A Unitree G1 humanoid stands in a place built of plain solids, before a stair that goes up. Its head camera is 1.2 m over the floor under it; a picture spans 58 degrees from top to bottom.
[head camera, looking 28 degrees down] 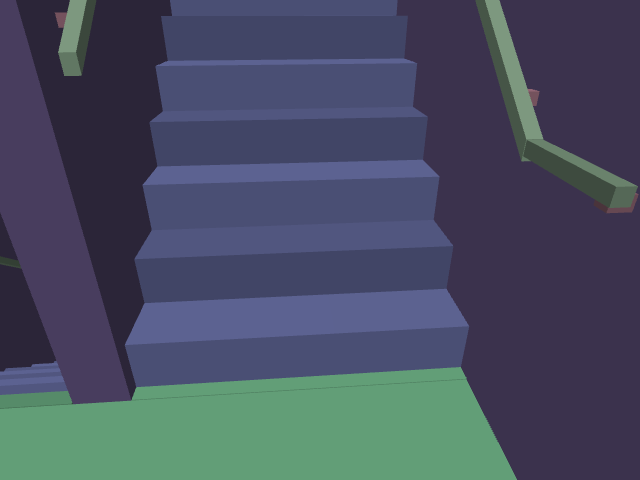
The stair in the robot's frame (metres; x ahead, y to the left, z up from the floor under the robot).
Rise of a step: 0.20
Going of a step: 0.24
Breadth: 1.20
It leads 5 degrees to the left of straight ahead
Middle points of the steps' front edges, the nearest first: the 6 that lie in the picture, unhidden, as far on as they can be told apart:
1.18 0.06 0.20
1.42 0.08 0.39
1.66 0.10 0.59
1.89 0.12 0.78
2.13 0.14 0.98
2.37 0.16 1.17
